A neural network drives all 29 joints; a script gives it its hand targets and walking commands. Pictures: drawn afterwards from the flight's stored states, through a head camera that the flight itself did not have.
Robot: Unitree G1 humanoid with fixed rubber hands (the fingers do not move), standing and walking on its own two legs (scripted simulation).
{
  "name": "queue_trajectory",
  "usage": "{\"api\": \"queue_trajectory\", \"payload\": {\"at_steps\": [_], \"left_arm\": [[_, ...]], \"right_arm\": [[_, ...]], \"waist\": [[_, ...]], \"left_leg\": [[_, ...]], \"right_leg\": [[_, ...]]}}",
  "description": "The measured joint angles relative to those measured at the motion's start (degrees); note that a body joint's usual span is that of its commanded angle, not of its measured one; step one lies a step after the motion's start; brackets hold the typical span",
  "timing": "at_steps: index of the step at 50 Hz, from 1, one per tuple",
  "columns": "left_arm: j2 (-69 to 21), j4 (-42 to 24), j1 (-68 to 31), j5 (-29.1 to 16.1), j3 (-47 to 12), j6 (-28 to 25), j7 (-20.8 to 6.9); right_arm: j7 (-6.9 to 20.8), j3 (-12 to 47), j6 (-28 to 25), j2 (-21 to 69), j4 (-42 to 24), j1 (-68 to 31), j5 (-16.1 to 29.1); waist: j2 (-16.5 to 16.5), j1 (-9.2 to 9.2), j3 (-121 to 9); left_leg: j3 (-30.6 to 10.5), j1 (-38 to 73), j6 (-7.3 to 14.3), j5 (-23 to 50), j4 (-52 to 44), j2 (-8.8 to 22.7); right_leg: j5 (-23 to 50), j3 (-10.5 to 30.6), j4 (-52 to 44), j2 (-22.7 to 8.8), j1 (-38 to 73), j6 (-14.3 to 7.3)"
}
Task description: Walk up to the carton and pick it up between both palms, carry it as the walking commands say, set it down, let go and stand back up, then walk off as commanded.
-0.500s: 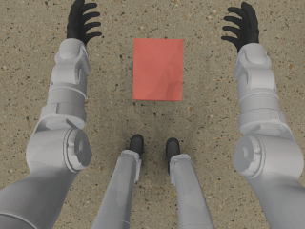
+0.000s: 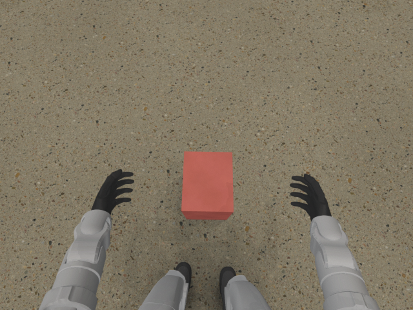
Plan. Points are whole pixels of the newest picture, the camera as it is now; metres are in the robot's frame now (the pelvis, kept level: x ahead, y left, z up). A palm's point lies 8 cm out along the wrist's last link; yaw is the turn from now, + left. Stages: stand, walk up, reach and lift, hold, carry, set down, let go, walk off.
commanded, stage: let go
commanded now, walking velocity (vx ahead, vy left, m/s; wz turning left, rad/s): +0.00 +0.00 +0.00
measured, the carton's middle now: (207, 188) +0.45 +0.01 -0.60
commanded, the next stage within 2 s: stand in 0.74 s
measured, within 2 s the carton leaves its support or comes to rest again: neither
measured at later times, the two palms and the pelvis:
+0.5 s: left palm (77, 264) +0.18 +0.23 -0.04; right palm (349, 281) +0.18 -0.23 -0.04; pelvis +0.02 +0.00 +0.02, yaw +0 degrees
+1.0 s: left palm (50, 268) +0.17 +0.29 -0.06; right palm (376, 287) +0.17 -0.28 -0.05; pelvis +0.04 +0.00 +0.02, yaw +0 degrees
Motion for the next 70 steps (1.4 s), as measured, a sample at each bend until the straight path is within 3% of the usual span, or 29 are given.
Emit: {"api": "queue_trajectory", "payload": {"at_steps": [15, 28, 37, 42, 48, 70], "left_arm": [[2.6, -9.1, 24.6, -2.8, -5.9, 0.6, -1.0], [3.0, -10.4, 25.8, -1.3, -6.5, 6.5, -1.9], [3.0, -10.6, 26.0, -1.6, -6.7, 9.3, -0.5], [5.8, -3.5, 25.5, -0.2, -6.9, 4.2, 2.7], [9.0, 2.5, 25.5, 0.0, -5.9, 0.8, 3.2], [10.3, 12.2, 23.1, -0.3, -7.2, -1.5, 4.2]], "right_arm": [[2.2, 5.8, 0.0, -2.3, -9.8, 26.5, 2.5], [3.5, 6.9, 6.1, -2.2, -12.5, 28.4, 1.5], [2.5, 6.6, 6.2, -2.7, -11.8, 28.9, 2.3], [-0.6, 7.3, 2.5, -5.3, -3.6, 27.7, 0.6], [-1.3, 6.7, -0.1, -8.5, 2.3, 27.0, 0.5], [-2.1, 7.9, -2.0, -10.1, 11.3, 25.3, 0.9]], "waist": [[-0.1, -0.56, 6.3], [-0.3, -1.27, 9.2], [-0.1, -1.06, 8.1], [-0.4, -0.79, 3.5], [-0.8, -0.81, 1.8], [-0.8, -1.18, 1.6]], "left_leg": [[-0.4, 30.0, 0.1, 0.1, -9.8, 0.4], [0.0, 40.7, 0.3, -1.4, -10.3, 0.3], [0.1, 40.1, 0.4, -2.1, -9.1, 0.2], [0.1, 35.0, 0.3, -3.0, -6.8, 0.5], [0.4, 33.5, 0.3, -3.2, -7.1, 0.8], [0.9, 36.6, 0.8, -2.3, -10.5, 0.4]], "right_leg": [[0.3, -0.2, -10.2, -0.3, 30.2, -0.6], [-1.4, -0.4, -10.3, -0.7, 40.7, -0.7], [-2.2, -0.8, -9.1, -1.0, 40.2, -0.5], [-2.7, -1.1, -7.7, -0.7, 35.5, -0.5], [-2.5, -0.9, -8.4, -0.5, 34.1, -0.5], [-1.8, -0.6, -11.4, -1.2, 36.9, -0.1]]}}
